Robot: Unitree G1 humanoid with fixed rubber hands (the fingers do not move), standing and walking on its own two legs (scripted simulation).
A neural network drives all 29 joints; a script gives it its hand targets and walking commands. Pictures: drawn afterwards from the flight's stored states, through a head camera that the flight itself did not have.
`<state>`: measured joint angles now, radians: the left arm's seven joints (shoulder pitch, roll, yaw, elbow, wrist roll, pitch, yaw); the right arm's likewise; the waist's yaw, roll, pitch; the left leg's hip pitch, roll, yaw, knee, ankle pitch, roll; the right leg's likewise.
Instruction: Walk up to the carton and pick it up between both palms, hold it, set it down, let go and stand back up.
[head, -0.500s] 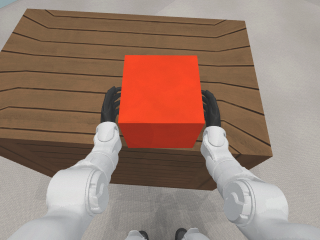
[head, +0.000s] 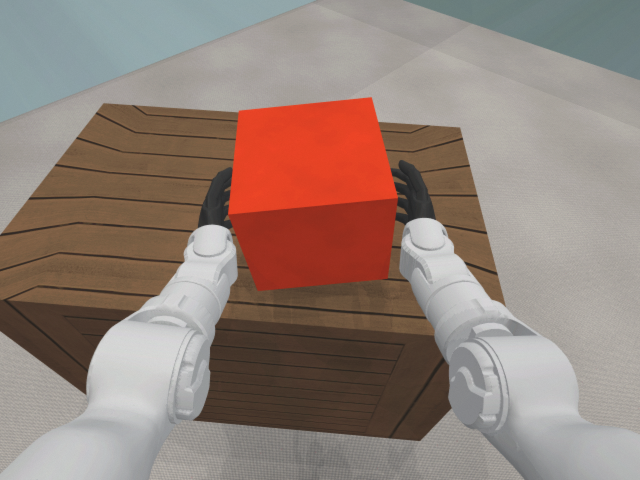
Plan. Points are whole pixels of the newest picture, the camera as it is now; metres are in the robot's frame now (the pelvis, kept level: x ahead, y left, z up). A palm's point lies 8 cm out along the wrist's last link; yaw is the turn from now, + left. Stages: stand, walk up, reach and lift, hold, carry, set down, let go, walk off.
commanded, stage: reach and lift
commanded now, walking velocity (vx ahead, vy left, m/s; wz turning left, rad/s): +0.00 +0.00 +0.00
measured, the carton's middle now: (313, 195) +0.47 -0.01 +0.11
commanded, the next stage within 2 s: none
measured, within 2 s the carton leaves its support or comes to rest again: neither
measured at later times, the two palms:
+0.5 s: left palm (193, 240) +0.42 +0.14 +0.09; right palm (404, 234) +0.40 -0.12 +0.09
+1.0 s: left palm (191, 204) +0.42 +0.13 +0.15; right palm (424, 210) +0.39 -0.13 +0.15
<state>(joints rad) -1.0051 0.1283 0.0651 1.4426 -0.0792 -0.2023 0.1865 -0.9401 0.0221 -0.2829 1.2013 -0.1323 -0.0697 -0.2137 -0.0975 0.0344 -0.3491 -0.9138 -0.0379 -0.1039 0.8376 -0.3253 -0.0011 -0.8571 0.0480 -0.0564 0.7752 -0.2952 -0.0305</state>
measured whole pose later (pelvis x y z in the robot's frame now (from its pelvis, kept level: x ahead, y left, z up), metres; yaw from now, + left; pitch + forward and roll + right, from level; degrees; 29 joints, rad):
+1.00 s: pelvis +0.01 +0.01 +0.05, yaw +0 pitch +11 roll -2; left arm -0.73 -0.01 0.24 0.92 0.13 0.03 0.15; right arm -0.66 0.07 -0.22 0.81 -0.12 0.05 -0.19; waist -0.06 0.04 -0.21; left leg -0.43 -0.03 -0.08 0.38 -0.14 0.02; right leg -0.35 0.04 -0.02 0.26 -0.10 -0.01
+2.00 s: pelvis +0.01 +0.00 +0.06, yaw +1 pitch +0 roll -1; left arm -0.51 -0.04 0.16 0.22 0.20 0.46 0.09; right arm -0.46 0.04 0.00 0.36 0.09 0.28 -0.27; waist -0.07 -0.02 -0.02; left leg -0.19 -0.02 -0.09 0.31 -0.13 0.00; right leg -0.10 0.05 -0.04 0.19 -0.10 -0.03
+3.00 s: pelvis +0.00 +0.00 +0.06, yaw +2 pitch -4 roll -1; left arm -0.53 -0.07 0.19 0.00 0.30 0.66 0.05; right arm -0.49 0.04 0.02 0.27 0.14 0.36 -0.28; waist -0.08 -0.04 0.04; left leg -0.09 -0.02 -0.09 0.27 -0.11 0.00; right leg 0.00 0.04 -0.05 0.15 -0.09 -0.03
